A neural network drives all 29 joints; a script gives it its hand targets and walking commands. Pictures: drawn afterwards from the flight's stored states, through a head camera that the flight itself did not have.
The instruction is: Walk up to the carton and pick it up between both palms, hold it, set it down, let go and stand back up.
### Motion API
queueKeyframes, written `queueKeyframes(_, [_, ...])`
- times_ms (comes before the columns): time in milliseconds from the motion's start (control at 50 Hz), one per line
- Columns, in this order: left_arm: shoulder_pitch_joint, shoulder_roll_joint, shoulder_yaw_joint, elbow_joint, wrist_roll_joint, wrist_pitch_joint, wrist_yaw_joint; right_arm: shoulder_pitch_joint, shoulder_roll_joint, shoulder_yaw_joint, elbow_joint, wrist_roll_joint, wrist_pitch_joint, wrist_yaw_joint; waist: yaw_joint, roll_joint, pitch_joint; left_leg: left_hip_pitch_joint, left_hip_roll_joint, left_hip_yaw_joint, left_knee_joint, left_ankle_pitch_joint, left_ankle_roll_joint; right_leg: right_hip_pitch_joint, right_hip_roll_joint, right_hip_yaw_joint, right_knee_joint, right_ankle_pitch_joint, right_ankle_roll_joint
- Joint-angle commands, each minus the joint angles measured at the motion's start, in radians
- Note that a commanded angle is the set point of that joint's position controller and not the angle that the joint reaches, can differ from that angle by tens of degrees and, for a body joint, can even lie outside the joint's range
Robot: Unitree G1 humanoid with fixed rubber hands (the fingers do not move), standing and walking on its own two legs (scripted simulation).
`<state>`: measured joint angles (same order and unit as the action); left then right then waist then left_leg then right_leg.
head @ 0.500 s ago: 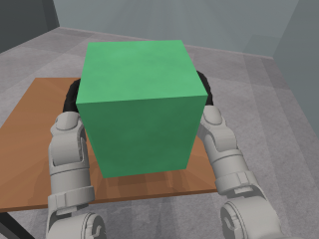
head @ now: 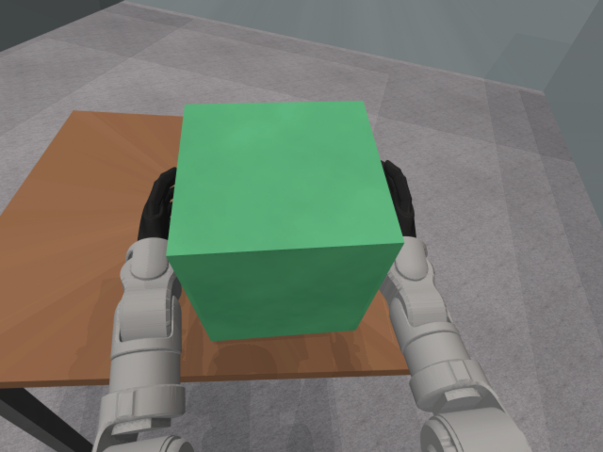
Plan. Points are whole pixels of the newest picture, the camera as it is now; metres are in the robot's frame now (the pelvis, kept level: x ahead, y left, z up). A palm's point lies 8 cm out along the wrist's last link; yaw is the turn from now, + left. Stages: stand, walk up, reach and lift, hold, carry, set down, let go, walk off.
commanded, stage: set down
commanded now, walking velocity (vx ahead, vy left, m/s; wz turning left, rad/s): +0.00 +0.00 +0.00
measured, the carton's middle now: (280, 231) +0.37 +0.01 +0.12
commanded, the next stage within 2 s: none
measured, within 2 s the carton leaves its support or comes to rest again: neither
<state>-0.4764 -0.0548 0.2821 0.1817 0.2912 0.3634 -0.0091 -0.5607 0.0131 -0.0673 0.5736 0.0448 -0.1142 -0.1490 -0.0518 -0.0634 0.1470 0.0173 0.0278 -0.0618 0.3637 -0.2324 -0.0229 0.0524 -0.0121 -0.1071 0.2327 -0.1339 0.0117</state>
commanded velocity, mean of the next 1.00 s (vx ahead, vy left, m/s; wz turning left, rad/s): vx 0.00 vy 0.00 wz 0.00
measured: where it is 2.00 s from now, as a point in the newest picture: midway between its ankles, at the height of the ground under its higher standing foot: outside the picture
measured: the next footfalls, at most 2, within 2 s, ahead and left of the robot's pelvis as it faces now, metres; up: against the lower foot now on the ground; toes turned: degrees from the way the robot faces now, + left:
none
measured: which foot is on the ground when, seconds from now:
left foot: down 0.00-1.00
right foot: down 0.00-1.00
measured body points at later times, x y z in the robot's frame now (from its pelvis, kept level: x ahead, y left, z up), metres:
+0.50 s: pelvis -0.01 +0.01 +0.00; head +0.00 +0.03 +0.45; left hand +0.38 +0.17 +0.10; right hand +0.38 -0.13 +0.12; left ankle -0.01 +0.13 -0.75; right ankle +0.01 -0.13 -0.75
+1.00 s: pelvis +0.00 +0.00 +0.00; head +0.03 +0.01 +0.45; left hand +0.39 +0.16 +0.06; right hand +0.40 -0.14 +0.09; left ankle -0.01 +0.13 -0.75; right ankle +0.01 -0.13 -0.75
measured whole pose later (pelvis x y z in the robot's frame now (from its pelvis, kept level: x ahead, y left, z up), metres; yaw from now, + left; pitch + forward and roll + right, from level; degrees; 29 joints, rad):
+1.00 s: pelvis +0.00 +0.00 +0.00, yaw -3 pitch -1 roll -1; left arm -0.61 -0.06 0.44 0.67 0.30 0.12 -0.01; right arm -0.67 0.07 -0.33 0.87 -0.22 -0.20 -0.09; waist 0.03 -0.03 0.08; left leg -0.09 0.03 -0.02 0.29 -0.18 -0.02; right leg -0.10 -0.01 -0.06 0.22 -0.09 0.01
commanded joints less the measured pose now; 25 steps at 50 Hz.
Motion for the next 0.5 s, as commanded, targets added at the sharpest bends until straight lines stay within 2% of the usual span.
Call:
queueKeyframes(0, [-0.548, -0.446, -0.506, -0.126, -0.077, -0.024, -0.155, -0.539, 0.415, 0.392, -0.227, 0.002, -0.032, 0.087, -0.011, 0.103, -0.519, 0.022, -0.065, 0.105, -0.006, 0.583, -0.061, 0.249, 0.044, -0.034, 0.056, 0.403, 0.014])
queueKeyframes(100, [-0.541, -0.46, -0.523, -0.19, -0.089, -0.004, -0.152, -0.56, 0.428, 0.434, -0.292, 0.039, -0.024, 0.083, 0.004, 0.115, -0.561, 0.019, -0.067, 0.1, 0.014, 0.648, -0.068, 0.258, 0.05, -0.032, 0.071, 0.469, 0.01])
queueKeyframes(180, [-0.537, -0.466, -0.529, -0.183, -0.09, -0.007, -0.145, -0.553, 0.424, 0.425, -0.295, 0.032, -0.019, 0.088, 0.002, 0.113, -0.544, 0.029, -0.062, 0.098, 0.009, 0.63, -0.07, 0.221, 0.054, -0.036, 0.06, 0.432, 0.004])
queueKeyframes(280, [-0.535, -0.463, -0.49, -0.102, -0.078, -0.007, -0.156, -0.527, 0.4, 0.351, -0.221, -0.017, -0.012, 0.099, -0.007, 0.096, -0.467, 0.014, -0.055, 0.105, -0.032, 0.5, -0.065, 0.173, 0.05, -0.042, 0.032, 0.307, 0.003])
queueKeyframes(360, [-0.597, -0.479, -0.47, -0.034, -0.082, -0.038, -0.159, -0.556, 0.402, 0.279, -0.164, -0.063, -0.029, 0.113, -0.011, 0.098, -0.468, 0.007, -0.05, 0.111, -0.052, 0.429, -0.069, 0.128, 0.046, -0.051, 0.015, 0.221, 0.0])
queueKeyframes(480, [-0.695, -0.512, -0.429, 0.106, -0.075, -0.124, -0.137, -0.614, 0.422, 0.177, -0.045, -0.137, -0.072, 0.144, 0.006, 0.115, -0.512, 0.018, -0.041, 0.122, -0.063, 0.385, -0.077, 0.066, 0.043, -0.06, -0.001, 0.131, -0.007])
